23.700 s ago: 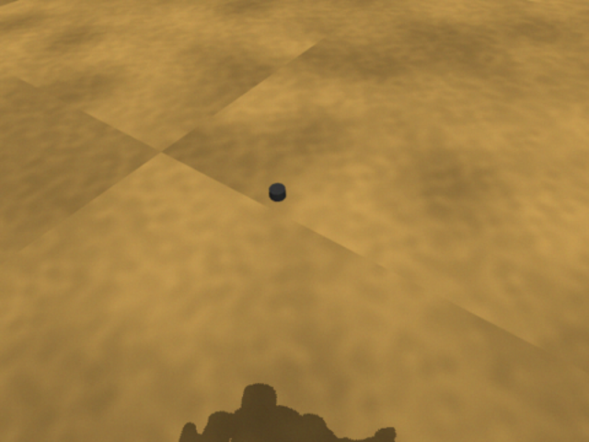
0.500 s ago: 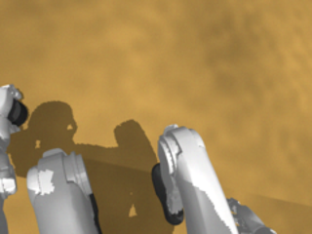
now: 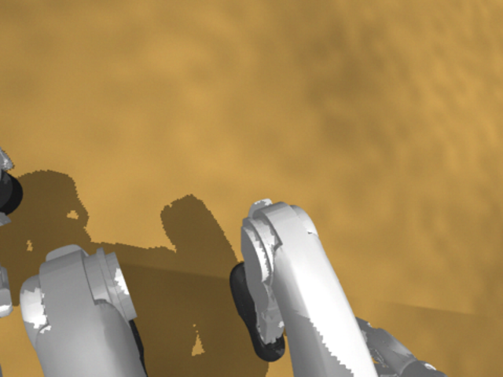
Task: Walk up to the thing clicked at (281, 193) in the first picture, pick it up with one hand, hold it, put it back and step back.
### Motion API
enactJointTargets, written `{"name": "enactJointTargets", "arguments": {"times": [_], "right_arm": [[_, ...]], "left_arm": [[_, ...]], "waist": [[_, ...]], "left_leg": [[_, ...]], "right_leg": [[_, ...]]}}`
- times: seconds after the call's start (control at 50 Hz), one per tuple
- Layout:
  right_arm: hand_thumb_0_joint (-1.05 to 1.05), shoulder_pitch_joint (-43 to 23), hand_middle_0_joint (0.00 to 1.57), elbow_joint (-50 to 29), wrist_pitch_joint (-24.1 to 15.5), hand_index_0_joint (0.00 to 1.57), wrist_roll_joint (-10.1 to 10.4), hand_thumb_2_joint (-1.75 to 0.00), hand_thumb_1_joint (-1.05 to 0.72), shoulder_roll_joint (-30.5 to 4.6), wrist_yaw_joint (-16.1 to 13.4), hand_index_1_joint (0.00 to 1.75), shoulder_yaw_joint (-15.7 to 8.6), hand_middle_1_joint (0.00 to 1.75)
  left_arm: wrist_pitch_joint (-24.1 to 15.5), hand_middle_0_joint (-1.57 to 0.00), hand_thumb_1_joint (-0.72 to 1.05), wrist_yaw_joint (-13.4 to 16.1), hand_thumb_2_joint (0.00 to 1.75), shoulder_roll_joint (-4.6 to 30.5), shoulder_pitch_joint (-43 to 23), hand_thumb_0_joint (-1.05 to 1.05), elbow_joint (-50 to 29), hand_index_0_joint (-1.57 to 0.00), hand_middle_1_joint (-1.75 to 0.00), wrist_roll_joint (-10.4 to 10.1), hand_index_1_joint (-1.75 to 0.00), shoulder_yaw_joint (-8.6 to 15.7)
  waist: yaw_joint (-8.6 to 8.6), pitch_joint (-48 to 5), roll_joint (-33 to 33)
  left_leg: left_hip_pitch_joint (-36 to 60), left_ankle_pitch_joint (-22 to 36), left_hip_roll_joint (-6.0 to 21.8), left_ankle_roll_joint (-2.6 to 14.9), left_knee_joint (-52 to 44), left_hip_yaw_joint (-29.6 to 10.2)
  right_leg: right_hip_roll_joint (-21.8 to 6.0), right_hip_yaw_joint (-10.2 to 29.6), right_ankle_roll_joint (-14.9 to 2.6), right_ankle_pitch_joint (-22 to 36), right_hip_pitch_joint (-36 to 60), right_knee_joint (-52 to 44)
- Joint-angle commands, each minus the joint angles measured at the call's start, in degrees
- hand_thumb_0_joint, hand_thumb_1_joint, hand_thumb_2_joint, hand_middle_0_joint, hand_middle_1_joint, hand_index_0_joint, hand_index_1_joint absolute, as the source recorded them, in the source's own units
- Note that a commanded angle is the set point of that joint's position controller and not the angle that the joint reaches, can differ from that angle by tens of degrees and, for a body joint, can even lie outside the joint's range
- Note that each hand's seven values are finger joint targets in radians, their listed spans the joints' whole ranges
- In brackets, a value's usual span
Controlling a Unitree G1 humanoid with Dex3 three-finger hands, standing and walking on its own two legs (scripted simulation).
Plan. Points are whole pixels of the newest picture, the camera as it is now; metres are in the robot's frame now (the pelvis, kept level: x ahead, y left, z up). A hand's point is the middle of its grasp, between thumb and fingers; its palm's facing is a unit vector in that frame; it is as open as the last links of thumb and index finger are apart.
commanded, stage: rest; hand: left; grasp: from above
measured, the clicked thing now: out of the picture +0.42 +0.33 -0.25
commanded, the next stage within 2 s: open in 0.44 s
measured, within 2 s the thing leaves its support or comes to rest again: rests again in 0.62 s
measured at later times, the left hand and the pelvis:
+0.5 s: hand out of the picture +0.40 +0.33 -0.24, palm faces -0.44 -0.20 -0.88, open 9.9 cm; pelvis +0.00 +0.00 +0.00, yaw -1 degrees
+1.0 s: hand out of the picture +0.41 +0.32 -0.24, palm faces -0.39 -0.16 -0.91, open 12.3 cm; pelvis +0.00 +0.01 +0.00, yaw -2 degrees
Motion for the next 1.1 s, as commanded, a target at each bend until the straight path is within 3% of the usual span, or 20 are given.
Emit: {"name": "enactJointTargets", "arguments": {"times": [0.0,0.02,0.04,0.08,0.16,0.24,0.26,0.3,0.38,0.46,0.52,0.64,0.7,0.72,0.74,0.82,0.9,1.04,1.06,1.08], "right_arm": [[0.00,8.60,0.20,-0.37,-1.31,0.20,0.94,-0.90,-0.90,-17.67,-0.02,0.30,-4.58,0.30],[0.00,8.53,0.20,-0.51,-1.46,0.20,0.83,-0.90,-0.90,-17.46,0.17,0.30,-4.19,0.30],[0.00,8.59,0.20,-0.86,-1.89,0.20,0.45,-0.90,-0.90,-18.02,0.41,0.30,-4.23,0.30],[0.00,8.47,0.20,-0.81,-2.15,0.20,0.66,-0.90,-0.90,-17.49,0.89,0.30,-3.85,0.30],[0.00,8.17,0.20,-0.91,-2.73,0.20,0.74,-0.90,-0.90,-18.44,1.20,0.30,-3.88,0.30],[0.00,9.20,0.20,-1.07,-2.64,0.20,0.11,-0.90,-0.90,-18.06,1.60,0.30,-3.43,0.30],[0.00,8.60,0.20,-1.11,-2.96,0.20,0.25,-0.90,-0.90,-18.06,1.70,0.30,-3.26,0.30],[0.00,9.23,0.20,-0.44,-2.88,0.20,0.24,-0.90,-0.90,-18.63,1.43,0.30,-3.20,0.30],[0.00,8.55,0.20,-1.31,-3.06,0.20,-0.10,-0.90,-0.90,-17.80,1.78,0.30,-2.16,0.30],[0.00,8.24,0.20,-0.87,-3.05,0.20,0.13,-0.90,-0.90,-18.53,1.46,0.30,-1.83,0.30],[0.00,8.08,0.20,-1.32,-2.94,0.20,-0.40,-0.90,-0.90,-18.19,1.74,0.30,-1.00,0.30],[0.00,7.03,0.20,-1.37,-3.18,0.20,-0.73,-0.90,-0.89,-19.01,1.73,0.30,-0.85,0.30],[0.00,6.95,0.20,-1.09,-3.14,0.20,-0.55,-0.90,-0.89,-19.60,1.70,0.30,-1.46,0.30],[0.00,6.53,0.20,-1.14,-3.44,0.20,-0.65,-0.90,-0.89,-19.63,1.86,0.30,-1.46,0.30],[0.00,6.88,0.20,-1.29,-3.44,0.20,-0.87,-0.90,-0.89,-19.93,1.94,0.30,-1.48,0.30],[0.00,6.15,0.20,-1.16,-4.33,0.20,-0.39,-0.90,-0.89,-20.07,2.50,0.30,-1.71,0.30],[0.00,6.57,0.20,-1.44,-5.33,0.20,0.14,-0.90,-0.89,-20.48,2.90,0.30,-1.74,0.30],[0.00,7.58,0.20,-2.03,-5.53,0.20,0.74,-0.90,-0.89,-20.35,2.89,0.30,-2.10,0.30],[0.00,7.00,0.20,-2.66,-5.80,0.20,0.83,-0.90,-0.89,-19.75,3.07,0.30,-1.83,0.30],[0.00,7.89,0.20,-1.81,-5.72,0.20,0.57,-0.90,-0.89,-20.31,3.01,0.30,-1.83,0.30]], "left_arm": [[0.21,-0.94,0.61,3.37,0.76,14.04,-14.53,0.00,-5.67,-0.96,-0.73,-1.62,-0.70,0.41],[0.45,-0.93,0.60,3.36,0.74,13.26,-13.26,0.00,-4.46,-0.96,-0.73,-1.56,-0.70,-0.13],[0.35,-0.94,0.61,3.59,0.72,15.31,-15.18,0.00,-5.40,-0.97,-0.71,-1.32,-0.68,0.99],[1.01,-0.94,0.59,2.95,0.72,12.70,-13.71,0.00,-3.49,-0.97,-0.70,-1.38,-0.68,-1.00],[1.05,-0.93,0.58,3.63,0.72,15.97,-12.83,0.00,-4.69,-0.95,-0.70,-2.26,-0.67,2.07],[1.05,-0.90,0.55,2.87,0.72,15.79,-12.83,0.00,-4.59,-0.93,-0.70,-2.21,-0.68,1.81],[0.96,-0.90,0.54,2.50,0.74,15.20,-14.45,0.00,-4.77,-0.92,-0.70,-2.73,-0.68,0.54],[0.54,-0.91,0.54,2.75,0.76,17.78,-12.52,0.00,-4.89,-0.93,-0.70,-3.31,-0.69,3.16],[-0.80,-0.93,0.56,1.55,0.74,15.91,-14.06,0.00,-4.48,-0.94,-0.70,-2.89,-0.68,0.47],[-2.21,-0.95,0.59,1.90,0.75,17.35,-13.12,0.00,-4.57,-0.96,-0.68,-3.36,-0.67,0.91],[-2.56,-0.97,0.63,1.88,0.73,15.65,-12.05,0.00,-2.98,-0.99,-0.69,-2.44,-0.67,-0.93],[-2.47,-0.51,0.15,4.09,0.61,15.81,-11.94,0.00,-3.31,-0.53,-0.67,-1.68,-0.65,-1.17],[-1.81,-0.42,-0.08,5.44,0.64,16.99,-13.10,0.00,-5.34,-0.44,-0.69,-1.60,-0.67,-0.37],[-1.36,-0.39,-0.13,5.47,0.67,15.05,-13.07,0.00,-3.90,-0.41,-0.71,-1.54,-0.69,-2.07],[-1.21,-0.36,-0.16,6.00,0.69,16.48,-13.42,0.00,-4.98,-0.38,-0.73,-1.57,-0.71,-0.66],[0.51,-0.31,-0.24,6.23,0.74,14.83,-13.90,0.00,-3.48,-0.32,-0.76,-1.78,-0.75,-2.49],[1.91,-0.26,-0.32,5.72,0.80,15.58,-14.58,0.00,-3.10,-0.26,-0.81,-2.72,-0.80,-2.15],[2.71,-0.15,-0.43,3.16,0.89,17.21,-11.93,0.00,-2.44,-0.15,-0.92,-4.51,-0.92,0.42],[2.46,-0.14,-0.45,2.23,0.91,14.91,-13.83,0.00,-3.30,-0.14,-0.94,-4.95,-0.93,-1.79],[2.15,-0.11,-0.47,2.01,0.93,17.36,-13.84,0.00,-3.09,-0.12,-0.96,-5.13,-0.95,0.00]], "waist": [[-0.91,-34.78,25.38],[-1.01,-34.62,26.08],[-1.70,-34.10,25.66],[-1.63,-33.93,26.05],[-1.18,-35.20,27.03],[-2.18,-36.33,26.46],[-2.61,-34.94,26.11],[-1.78,-35.57,26.26],[-3.56,-32.72,25.26],[-2.67,-33.16,24.96],[-3.34,-32.13,23.89],[-3.13,-31.84,25.67],[-2.66,-33.02,26.58],[-3.08,-31.71,27.27],[-3.10,-32.74,27.00],[-3.45,-30.69,27.50],[-3.20,-30.01,27.35],[-2.39,-31.97,26.18],[-3.25,-31.22,27.22],[-3.70,-30.98,26.21]], "left_leg": [[27.63,8.71,0.60,2.18,-14.32,7.70],[28.18,9.22,0.63,2.04,-14.57,7.69],[27.69,9.12,0.61,2.05,-14.20,7.66],[28.41,9.21,0.64,2.02,-14.27,7.75],[29.91,11.79,0.97,1.58,-14.63,7.03],[29.08,13.86,1.07,2.16,-12.83,7.59],[28.23,12.85,1.04,2.24,-12.49,7.44],[28.80,13.04,1.12,2.14,-13.45,7.14],[27.87,10.77,1.10,2.19,-12.73,6.77],[27.46,10.30,1.24,2.22,-12.97,6.50],[26.97,10.28,1.22,2.28,-12.40,6.52],[28.29,9.86,1.35,1.77,-13.71,5.78],[28.82,10.71,1.43,1.72,-13.74,5.86],[28.60,9.97,1.47,1.67,-13.81,5.91],[29.01,10.55,1.62,1.70,-13.93,5.83],[28.74,9.08,1.57,1.61,-13.95,5.76],[28.44,8.11,1.56,1.60,-14.78,5.53],[27.97,10.20,1.43,1.83,-14.37,5.80],[28.34,10.05,1.42,1.72,-14.45,5.60],[28.36,9.52,1.53,1.81,-14.65,5.10]], "right_leg": [[1.53,-7.66,-4.94,13.13,16.91,-13.23],[1.56,-7.72,-5.02,13.59,17.35,-12.88],[1.42,-8.17,-4.85,13.70,16.87,-12.51],[1.70,-7.95,-4.97,13.82,17.00,-12.52],[1.51,-8.53,-4.91,15.93,18.54,-12.08],[1.90,-7.63,-4.40,19.16,22.01,-12.76],[1.61,-7.85,-4.40,18.19,20.59,-12.60],[1.78,-8.06,-4.46,17.87,22.02,-13.48],[1.47,-8.68,-4.44,15.90,20.33,-12.88],[1.79,-8.31,-4.42,15.29,21.58,-13.81],[1.89,-8.38,-4.30,15.63,21.51,-13.52],[2.08,-9.68,-4.62,14.89,19.87,-12.97],[2.21,-9.44,-4.62,15.66,20.30,-13.03],[2.24,-9.26,-4.70,14.92,19.30,-12.93],[2.46,-9.36,-4.60,15.63,20.23,-13.35],[2.29,-9.43,-4.62,14.24,18.00,-12.99],[2.17,-9.17,-4.74,13.16,17.57,-13.43],[2.04,-8.77,-4.66,14.91,20.41,-13.45],[1.83,-8.79,-4.75,14.90,19.48,-12.84],[1.77,-9.35,-4.54,14.66,19.76,-13.16]]}}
